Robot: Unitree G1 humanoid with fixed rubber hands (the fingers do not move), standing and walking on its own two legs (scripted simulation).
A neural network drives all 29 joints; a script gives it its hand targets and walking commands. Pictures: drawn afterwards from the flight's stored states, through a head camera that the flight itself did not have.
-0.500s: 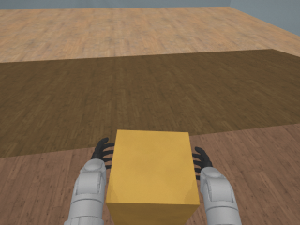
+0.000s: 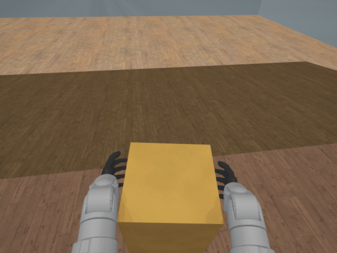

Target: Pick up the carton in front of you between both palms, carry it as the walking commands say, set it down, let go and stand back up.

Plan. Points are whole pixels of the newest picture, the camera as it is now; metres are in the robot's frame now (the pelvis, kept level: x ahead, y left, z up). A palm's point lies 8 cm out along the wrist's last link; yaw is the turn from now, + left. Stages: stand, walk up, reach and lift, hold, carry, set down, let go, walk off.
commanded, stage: hold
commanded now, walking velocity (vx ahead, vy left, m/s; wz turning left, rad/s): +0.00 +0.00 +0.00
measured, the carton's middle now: (168, 200) +0.30 +0.01 -0.03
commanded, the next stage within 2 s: carry in 0.96 s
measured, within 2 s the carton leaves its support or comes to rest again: neither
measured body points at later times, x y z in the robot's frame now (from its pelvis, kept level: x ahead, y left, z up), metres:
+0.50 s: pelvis +0.01 +0.00 +0.00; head -0.03 +0.00 +0.45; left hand +0.32 +0.16 +0.05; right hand +0.30 -0.14 +0.04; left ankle +0.02 +0.13 -0.74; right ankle +0.03 -0.13 -0.74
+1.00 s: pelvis +0.01 +0.00 +0.00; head -0.04 +0.00 +0.45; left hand +0.32 +0.16 +0.05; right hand +0.30 -0.14 +0.04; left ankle +0.02 +0.13 -0.74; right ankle +0.03 -0.13 -0.74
